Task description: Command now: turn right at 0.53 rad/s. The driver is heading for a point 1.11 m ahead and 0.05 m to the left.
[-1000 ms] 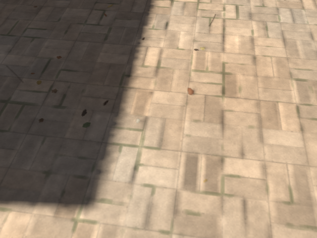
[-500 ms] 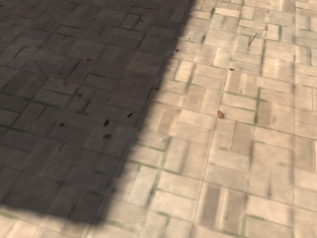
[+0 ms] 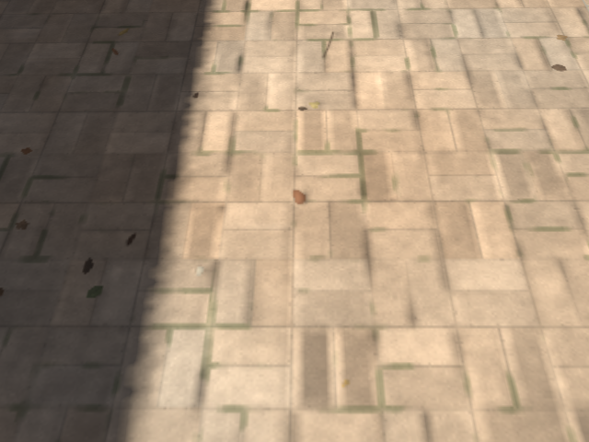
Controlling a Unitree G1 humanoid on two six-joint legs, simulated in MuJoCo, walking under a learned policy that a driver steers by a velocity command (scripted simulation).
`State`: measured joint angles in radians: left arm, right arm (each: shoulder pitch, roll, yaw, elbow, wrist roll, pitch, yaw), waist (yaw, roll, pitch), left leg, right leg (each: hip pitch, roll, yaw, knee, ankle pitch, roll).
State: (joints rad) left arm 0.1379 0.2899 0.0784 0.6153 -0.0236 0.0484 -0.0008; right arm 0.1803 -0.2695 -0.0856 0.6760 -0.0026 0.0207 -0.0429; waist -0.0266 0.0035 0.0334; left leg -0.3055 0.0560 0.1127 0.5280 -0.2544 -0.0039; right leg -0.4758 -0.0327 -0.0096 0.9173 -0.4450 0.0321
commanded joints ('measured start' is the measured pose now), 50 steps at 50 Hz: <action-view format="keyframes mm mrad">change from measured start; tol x16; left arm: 1 27 66 18 -73 -3 -10 -19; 5 115 283 70 -107 51 -30 -3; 19 3 60 -12 -60 48 -49 28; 50 67 106 42 2 7 -35 34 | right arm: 1 -39 -170 -46 -58 19 -2 -4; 50 66 -144 -39 -110 22 33 54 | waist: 1 26 166 -154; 5 59 -329 -155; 8 41 -91 -133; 23 41 -139 -74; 31 52 132 -93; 39 42 -192 -117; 50 10 -16 -128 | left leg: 1 141 217 -130 -79 382 176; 3 27 168 -47 75 188 78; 5 -437 -62 -78 604 -449 -74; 12 -359 -50 -192 649 -89 -78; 23 -6 -16 -135 80 -58 -54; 27 80 47 -234 10 376 25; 35 -128 27 -366 20 122 75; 41 -341 -1 -187 636 -359 -30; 50 184 -54 -108 -78 156 58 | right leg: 1 112 28 -67 -247 126 -19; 3 293 59 -37 -462 313 -73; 5 426 -380 586 -542 851 -382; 8 378 -228 412 -539 603 -281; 22 218 -142 295 -581 297 -246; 31 261 48 30 -334 259 -86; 36 292 -42 91 -408 224 -141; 40 342 -403 397 -559 581 -365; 47 282 -247 18 -492 556 -220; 50 134 -180 -111 -236 293 -82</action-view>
